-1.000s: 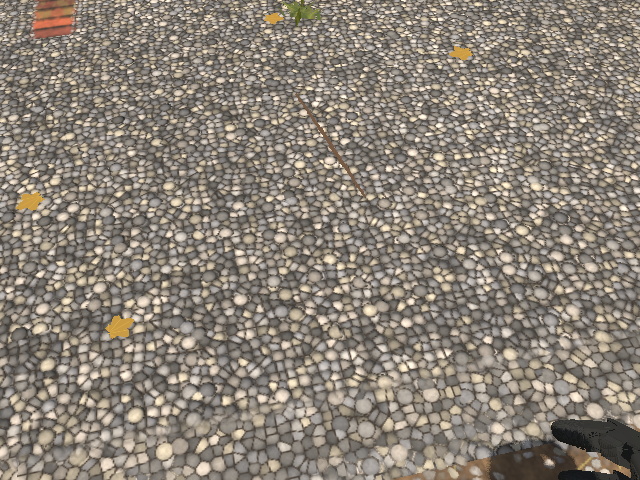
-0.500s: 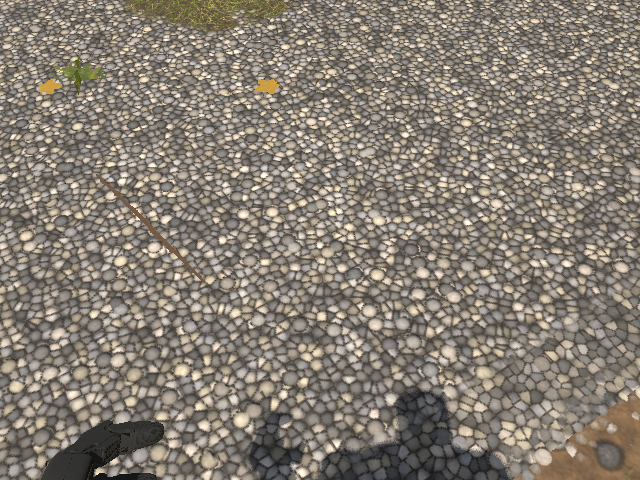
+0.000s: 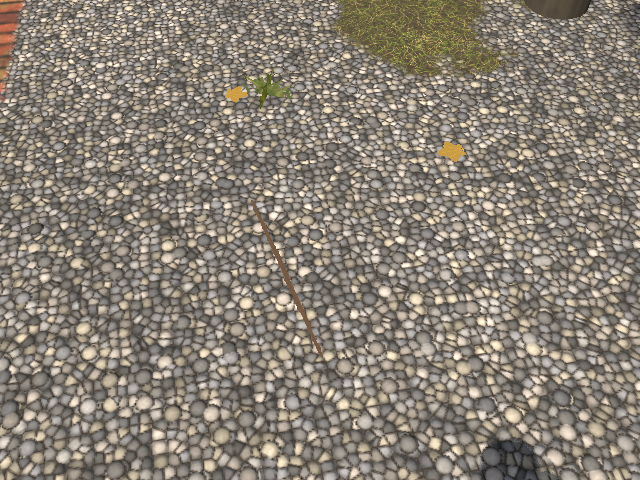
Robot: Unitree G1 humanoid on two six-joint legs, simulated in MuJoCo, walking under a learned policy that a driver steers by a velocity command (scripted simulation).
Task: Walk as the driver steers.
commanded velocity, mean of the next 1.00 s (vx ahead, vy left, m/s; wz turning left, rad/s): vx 0.50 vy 0.00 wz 0.58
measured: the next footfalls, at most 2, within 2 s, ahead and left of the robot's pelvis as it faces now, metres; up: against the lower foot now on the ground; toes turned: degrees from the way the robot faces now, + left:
left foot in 0.04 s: +0.19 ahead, +0.10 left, +0.00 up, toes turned +5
right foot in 0.52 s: +0.50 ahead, -0.06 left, +0.00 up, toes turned +22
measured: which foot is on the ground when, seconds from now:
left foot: up 0.00-0.02, down 0.04-0.52, up 0.54-1.00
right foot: down 0.00-0.06, up 0.08-0.50, down 0.52-1.00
